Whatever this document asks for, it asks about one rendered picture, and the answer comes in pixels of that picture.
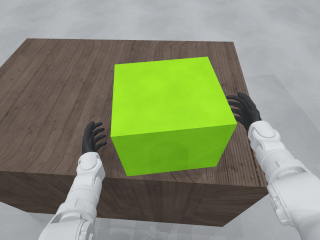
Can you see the right robot forearm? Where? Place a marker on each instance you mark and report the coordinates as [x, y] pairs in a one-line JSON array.
[[273, 157]]

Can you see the left robot forearm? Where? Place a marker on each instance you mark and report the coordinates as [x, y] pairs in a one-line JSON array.
[[84, 194]]

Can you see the right robot upper arm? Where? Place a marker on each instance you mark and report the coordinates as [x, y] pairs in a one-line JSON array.
[[296, 202]]

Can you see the pedestal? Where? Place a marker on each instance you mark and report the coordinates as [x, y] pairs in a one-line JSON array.
[[51, 89]]

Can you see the left robot upper arm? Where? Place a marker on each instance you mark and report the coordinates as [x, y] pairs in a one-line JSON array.
[[69, 230]]

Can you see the carton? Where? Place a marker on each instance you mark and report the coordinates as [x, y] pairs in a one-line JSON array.
[[169, 115]]

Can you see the robot left hand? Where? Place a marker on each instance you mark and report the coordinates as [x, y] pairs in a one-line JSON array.
[[89, 142]]

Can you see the robot right hand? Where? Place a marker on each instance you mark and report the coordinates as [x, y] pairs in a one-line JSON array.
[[247, 109]]

